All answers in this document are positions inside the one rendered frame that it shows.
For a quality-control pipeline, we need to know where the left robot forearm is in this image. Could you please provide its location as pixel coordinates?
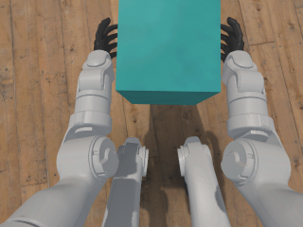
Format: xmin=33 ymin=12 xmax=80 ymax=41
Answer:
xmin=56 ymin=49 xmax=116 ymax=171

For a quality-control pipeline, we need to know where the carton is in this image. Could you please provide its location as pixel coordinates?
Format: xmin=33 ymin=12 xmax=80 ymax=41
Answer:
xmin=116 ymin=0 xmax=221 ymax=105

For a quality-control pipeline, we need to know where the right robot upper arm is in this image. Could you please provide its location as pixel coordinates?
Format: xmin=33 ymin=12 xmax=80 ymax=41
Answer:
xmin=221 ymin=138 xmax=303 ymax=227

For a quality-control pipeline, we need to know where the right robot forearm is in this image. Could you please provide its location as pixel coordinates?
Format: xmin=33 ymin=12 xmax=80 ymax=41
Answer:
xmin=221 ymin=50 xmax=286 ymax=152

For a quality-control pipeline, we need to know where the left robot shin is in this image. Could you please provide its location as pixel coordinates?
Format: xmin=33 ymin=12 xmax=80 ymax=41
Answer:
xmin=116 ymin=137 xmax=142 ymax=157

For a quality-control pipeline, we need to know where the robot right hand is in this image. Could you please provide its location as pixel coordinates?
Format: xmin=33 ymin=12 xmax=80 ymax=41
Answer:
xmin=221 ymin=17 xmax=244 ymax=63

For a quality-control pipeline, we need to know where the robot left thigh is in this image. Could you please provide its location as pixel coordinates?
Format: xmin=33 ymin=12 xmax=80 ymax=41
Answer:
xmin=101 ymin=142 xmax=149 ymax=227

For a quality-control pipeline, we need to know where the robot left hand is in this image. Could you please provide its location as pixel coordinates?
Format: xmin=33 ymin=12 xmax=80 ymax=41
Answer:
xmin=93 ymin=17 xmax=118 ymax=59

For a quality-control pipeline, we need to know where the left robot upper arm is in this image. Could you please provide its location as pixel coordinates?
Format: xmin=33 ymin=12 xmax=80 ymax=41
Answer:
xmin=0 ymin=135 xmax=119 ymax=227

